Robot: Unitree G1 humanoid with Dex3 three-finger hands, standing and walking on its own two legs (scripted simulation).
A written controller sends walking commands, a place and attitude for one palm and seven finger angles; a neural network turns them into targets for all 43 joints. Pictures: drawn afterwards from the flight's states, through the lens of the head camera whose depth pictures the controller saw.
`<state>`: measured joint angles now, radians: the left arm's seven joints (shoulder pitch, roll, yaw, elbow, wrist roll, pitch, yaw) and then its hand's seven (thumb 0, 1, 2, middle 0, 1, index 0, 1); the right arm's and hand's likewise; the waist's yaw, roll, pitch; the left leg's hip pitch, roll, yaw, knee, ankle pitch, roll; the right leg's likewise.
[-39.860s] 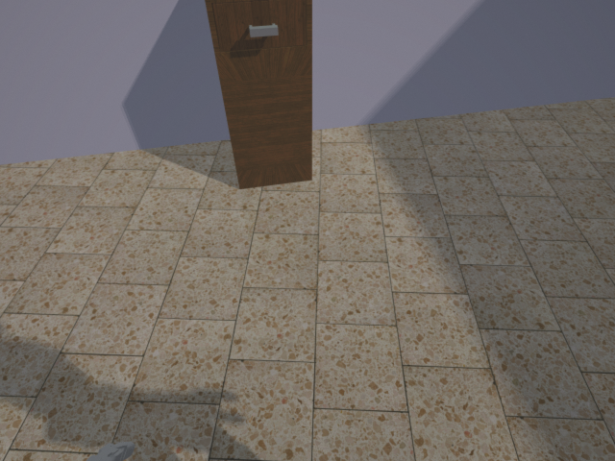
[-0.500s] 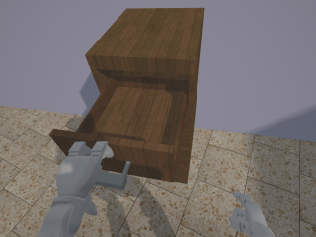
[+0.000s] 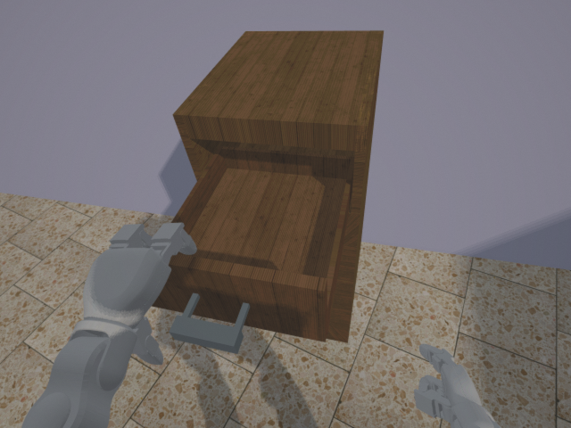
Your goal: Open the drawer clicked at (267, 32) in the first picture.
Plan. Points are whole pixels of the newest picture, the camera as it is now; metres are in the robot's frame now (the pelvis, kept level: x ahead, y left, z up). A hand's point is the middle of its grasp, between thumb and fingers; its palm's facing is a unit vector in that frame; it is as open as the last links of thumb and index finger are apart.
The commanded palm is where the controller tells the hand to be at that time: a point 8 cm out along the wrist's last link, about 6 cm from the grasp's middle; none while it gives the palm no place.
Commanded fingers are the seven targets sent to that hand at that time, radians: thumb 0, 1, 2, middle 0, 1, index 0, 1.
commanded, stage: lift the hand off the handle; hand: left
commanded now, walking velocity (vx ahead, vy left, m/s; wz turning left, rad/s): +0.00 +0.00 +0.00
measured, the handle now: (212, 319) +0.26 +0.16 +0.00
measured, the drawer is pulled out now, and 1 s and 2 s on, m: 0.30 0.30 0.30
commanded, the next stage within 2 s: draw the hand back to the body in 0.38 s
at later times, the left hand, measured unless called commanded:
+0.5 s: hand (156, 283) +0.24 +0.19 +0.14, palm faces +0.08 -0.14 -0.99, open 13.8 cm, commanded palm +0.20 +0.20 +0.20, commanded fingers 0.00 -0.50 0.30 -0.30 -1.20 -0.30 -1.20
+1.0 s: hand (132, 303) +0.21 +0.21 +0.13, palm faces +0.08 -0.06 -0.99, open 13.8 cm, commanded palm +0.17 +0.23 +0.19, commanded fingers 0.00 -0.50 0.30 -0.30 -1.20 -0.30 -1.20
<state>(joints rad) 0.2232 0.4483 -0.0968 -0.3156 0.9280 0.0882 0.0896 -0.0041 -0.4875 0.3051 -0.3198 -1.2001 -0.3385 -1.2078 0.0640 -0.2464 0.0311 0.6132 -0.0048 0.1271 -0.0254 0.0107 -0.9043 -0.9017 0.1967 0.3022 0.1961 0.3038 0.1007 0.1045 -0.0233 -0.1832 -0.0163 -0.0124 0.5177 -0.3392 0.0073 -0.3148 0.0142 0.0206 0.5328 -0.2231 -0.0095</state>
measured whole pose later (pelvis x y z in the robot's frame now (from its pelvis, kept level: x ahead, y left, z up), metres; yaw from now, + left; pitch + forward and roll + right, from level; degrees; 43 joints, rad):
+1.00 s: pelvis +0.00 -0.01 +0.00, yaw +0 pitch -1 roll +0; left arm 0.33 0.56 0.01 -0.46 0.84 0.05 0.00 0.00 -0.49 0.31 -0.32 -1.20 -0.32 -1.20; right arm 0.08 -0.28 0.05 0.58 0.01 0.13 -0.03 0.01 -0.91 -0.90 0.20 0.30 0.20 0.30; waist 0.10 0.11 0.00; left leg -0.14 0.00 -0.02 0.47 -0.31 0.00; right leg -0.27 0.02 0.01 0.48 -0.19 -0.02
